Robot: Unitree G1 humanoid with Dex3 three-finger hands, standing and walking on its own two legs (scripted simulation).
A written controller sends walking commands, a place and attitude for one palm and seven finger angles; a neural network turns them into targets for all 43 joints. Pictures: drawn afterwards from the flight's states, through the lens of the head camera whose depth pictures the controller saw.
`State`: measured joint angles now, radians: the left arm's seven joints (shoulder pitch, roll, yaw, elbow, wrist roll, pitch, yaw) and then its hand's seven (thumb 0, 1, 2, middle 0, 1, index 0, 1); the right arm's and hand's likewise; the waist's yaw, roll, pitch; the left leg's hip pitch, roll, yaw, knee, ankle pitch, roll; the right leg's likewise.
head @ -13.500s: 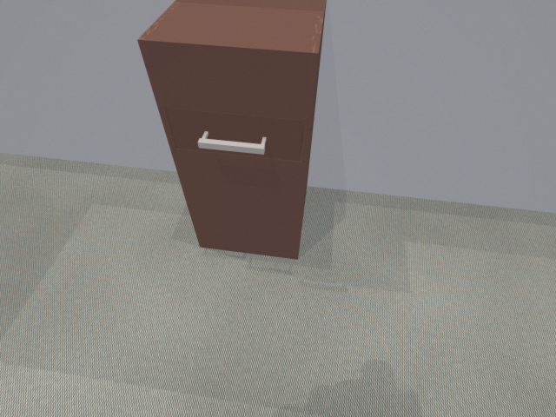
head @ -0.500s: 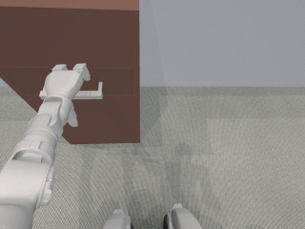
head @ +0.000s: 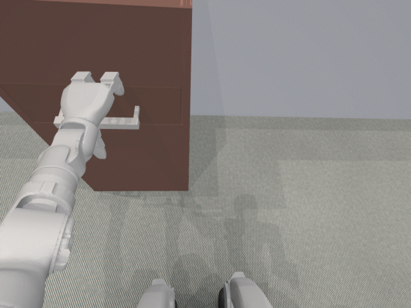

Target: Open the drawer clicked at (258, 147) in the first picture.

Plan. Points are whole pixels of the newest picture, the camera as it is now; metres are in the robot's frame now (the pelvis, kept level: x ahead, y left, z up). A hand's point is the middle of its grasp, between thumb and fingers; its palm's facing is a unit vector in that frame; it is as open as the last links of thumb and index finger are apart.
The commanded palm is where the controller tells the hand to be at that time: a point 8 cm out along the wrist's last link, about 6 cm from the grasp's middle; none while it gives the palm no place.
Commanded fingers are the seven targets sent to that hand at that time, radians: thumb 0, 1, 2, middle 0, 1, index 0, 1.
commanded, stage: re-aim the fingers above the handle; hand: left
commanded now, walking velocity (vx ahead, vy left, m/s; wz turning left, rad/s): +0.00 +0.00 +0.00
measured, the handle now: (99, 116) +0.56 +0.22 -0.06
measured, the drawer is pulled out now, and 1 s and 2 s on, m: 0.00 0.00 0.00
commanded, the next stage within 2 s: lower the fingers behind the handle in 1.16 s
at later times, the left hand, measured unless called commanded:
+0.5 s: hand (90, 124) +0.48 +0.21 +0.01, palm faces +0.03 -0.07 -1.00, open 13.8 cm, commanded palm +0.47 +0.22 +0.05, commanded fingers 0.00 -0.50 0.30 -0.30 -1.20 -0.30 -1.20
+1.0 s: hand (76, 123) +0.49 +0.24 +0.00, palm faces +0.02 +0.03 -1.00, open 13.9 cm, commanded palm +0.46 +0.22 +0.05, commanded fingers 0.00 -0.50 0.30 -0.30 -1.20 -0.30 -1.20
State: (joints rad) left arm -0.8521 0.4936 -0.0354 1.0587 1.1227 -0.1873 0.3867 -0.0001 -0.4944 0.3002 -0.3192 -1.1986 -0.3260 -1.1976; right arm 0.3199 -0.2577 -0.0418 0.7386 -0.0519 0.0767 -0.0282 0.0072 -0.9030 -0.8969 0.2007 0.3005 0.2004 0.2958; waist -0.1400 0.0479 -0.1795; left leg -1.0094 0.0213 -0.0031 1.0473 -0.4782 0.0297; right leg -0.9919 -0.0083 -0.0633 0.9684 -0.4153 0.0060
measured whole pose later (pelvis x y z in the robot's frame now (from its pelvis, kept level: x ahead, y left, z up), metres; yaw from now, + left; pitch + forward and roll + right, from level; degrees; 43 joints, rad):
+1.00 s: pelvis +0.01 +0.00 +0.00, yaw -2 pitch +25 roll -3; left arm -0.75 0.51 0.04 1.04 1.14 -0.06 0.48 0.00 -0.49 0.30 -0.31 -1.20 -0.32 -1.20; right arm 0.30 -0.26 -0.05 0.72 -0.05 0.13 0.02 0.01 -0.90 -0.90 0.20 0.30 0.20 0.30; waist -0.11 0.07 -0.17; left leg -1.00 0.03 0.03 1.06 -0.50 0.04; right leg -1.00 0.00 -0.03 0.99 -0.43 0.02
